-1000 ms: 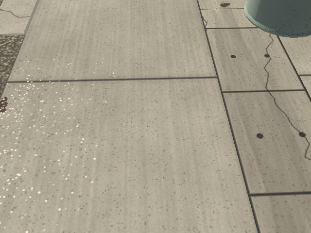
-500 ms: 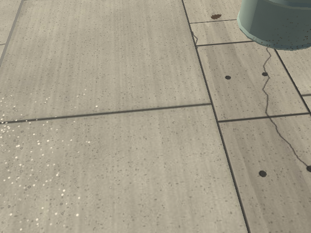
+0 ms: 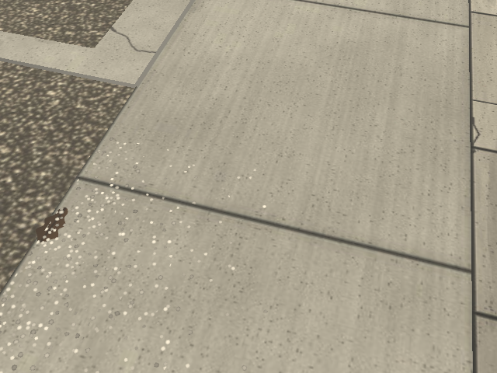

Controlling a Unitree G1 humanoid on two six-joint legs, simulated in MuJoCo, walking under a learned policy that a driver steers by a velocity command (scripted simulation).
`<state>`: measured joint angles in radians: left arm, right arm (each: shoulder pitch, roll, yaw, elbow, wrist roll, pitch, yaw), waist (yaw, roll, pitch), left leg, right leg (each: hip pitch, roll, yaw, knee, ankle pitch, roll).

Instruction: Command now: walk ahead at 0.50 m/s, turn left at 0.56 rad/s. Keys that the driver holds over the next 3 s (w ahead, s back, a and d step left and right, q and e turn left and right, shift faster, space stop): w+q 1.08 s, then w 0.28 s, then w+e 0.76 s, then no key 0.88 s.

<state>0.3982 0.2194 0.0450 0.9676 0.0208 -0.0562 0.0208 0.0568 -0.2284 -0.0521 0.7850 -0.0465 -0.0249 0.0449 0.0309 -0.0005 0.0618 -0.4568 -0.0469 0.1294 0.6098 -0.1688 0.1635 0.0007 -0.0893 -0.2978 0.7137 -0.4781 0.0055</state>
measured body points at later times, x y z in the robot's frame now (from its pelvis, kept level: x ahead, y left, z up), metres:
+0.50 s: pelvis +0.27 +0.00 +0.01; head +0.31 +0.01 +0.46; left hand +0.44 +0.28 -0.07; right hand +0.31 -0.29 -0.11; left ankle +0.10 +0.05 -0.71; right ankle +0.43 -0.07 -0.71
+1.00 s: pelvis +0.50 +0.10 +0.01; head +0.53 +0.13 +0.46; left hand +0.33 +0.31 -0.12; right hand +0.81 +0.04 -0.07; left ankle +0.55 +0.25 -0.70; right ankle +0.44 -0.08 -0.71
